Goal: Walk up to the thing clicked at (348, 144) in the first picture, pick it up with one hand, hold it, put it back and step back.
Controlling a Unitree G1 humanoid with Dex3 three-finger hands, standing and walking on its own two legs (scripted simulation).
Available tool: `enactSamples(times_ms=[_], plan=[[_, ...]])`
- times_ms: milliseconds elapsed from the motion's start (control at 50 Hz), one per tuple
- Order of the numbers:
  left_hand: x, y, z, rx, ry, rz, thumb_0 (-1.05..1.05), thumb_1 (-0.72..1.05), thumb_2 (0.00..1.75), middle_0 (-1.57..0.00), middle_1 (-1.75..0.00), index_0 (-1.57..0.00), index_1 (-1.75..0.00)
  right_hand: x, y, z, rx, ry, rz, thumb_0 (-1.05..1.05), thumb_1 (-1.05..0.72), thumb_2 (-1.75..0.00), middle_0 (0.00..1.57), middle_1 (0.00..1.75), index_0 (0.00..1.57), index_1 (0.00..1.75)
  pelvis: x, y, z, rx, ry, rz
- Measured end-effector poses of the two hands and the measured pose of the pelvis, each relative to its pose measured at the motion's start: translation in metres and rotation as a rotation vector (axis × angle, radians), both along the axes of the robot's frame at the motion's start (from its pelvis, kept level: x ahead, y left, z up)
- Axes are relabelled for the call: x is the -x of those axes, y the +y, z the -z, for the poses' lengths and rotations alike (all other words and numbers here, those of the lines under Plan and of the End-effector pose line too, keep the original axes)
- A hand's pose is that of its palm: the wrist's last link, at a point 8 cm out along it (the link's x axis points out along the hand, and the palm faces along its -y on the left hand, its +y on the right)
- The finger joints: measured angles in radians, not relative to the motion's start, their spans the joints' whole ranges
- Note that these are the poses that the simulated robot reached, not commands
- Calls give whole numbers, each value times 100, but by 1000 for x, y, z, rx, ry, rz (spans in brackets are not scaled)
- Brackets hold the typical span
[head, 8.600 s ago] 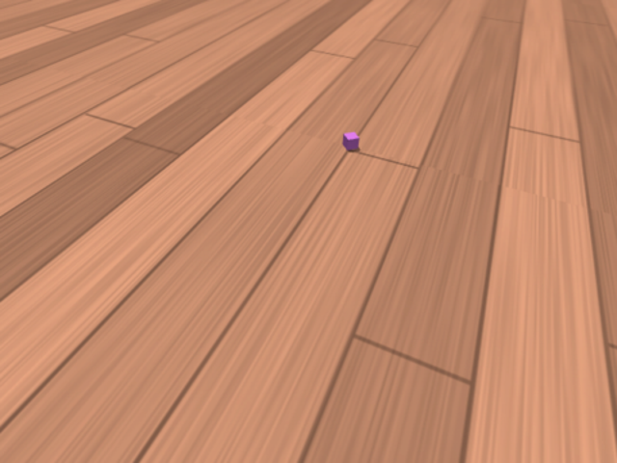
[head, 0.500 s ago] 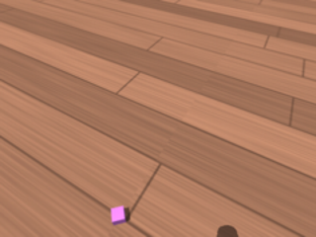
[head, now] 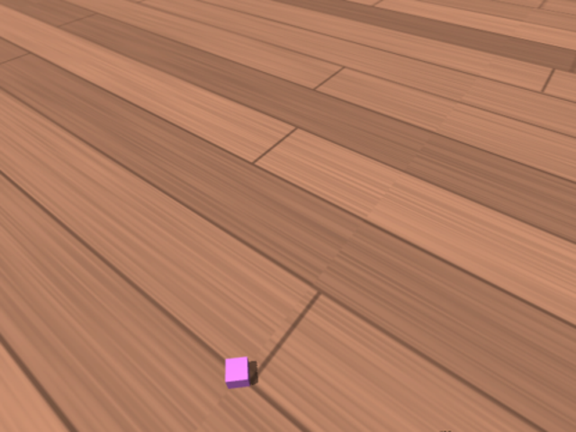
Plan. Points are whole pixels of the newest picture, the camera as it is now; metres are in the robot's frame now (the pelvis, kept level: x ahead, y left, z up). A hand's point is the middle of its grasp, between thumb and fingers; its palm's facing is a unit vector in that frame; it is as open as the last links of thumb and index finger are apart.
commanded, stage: walk up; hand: left
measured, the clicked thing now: (237, 372) +0.46 +0.20 -0.74
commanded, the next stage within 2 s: none
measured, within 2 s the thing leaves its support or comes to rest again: neither
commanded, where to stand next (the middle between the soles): +0.09 +0.00 m, yaw -7 degrees
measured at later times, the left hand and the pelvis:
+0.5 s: hand out of the picture +0.14 +0.26 -0.16, palm faces -0.07 -0.89 -0.44, open 7.4 cm; pelvis +0.04 -0.01 -0.03, yaw -3 degrees
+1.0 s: hand out of the picture +0.03 +0.32 -0.18, palm faces +0.00 -0.93 -0.36, open 7.4 cm; pelvis -0.04 +0.03 -0.02, yaw -1 degrees
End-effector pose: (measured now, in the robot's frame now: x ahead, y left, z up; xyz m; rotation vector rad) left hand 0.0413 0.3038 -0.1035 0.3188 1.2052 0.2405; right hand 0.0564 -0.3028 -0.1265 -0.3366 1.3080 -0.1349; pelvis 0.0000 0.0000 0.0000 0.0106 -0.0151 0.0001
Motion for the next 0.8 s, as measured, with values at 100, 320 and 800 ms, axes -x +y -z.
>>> enactSamples(times_ms=[100,320,800], plan=[[13,25,14,12,44,-17,1,90,90,-21,-30,-20,-31,-27,9,-13,43,-111,-19,1,-91,-90,21,30,20,30,-9,14,7,-12,-28,2],[-49,27,17,5,14,29,1,90,90,-21,-30,-20,-30,-47,-9,-31,114,-204,35,0,-90,-90,21,30,20,30,-44,7,7,-5,-57,25],[-65,57,26,-117,-175,61,1,90,90,-21,-30,-20,-31,19,22,36,63,-40,15,0,-91,-90,21,30,20,30,26,35,50,-38,-64,0]])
